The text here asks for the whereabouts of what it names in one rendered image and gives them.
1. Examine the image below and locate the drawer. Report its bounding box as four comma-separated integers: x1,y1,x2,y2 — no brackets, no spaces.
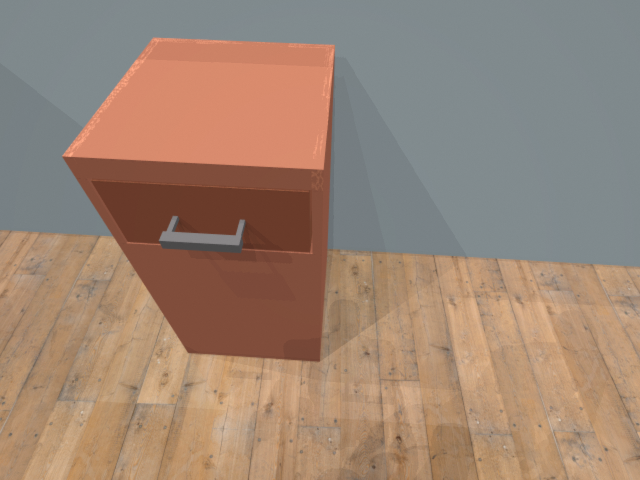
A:
91,179,312,252

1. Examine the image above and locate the cabinet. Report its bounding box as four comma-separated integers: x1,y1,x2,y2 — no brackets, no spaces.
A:
62,38,335,362

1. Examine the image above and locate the handle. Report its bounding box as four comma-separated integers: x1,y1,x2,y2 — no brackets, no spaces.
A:
159,216,246,253

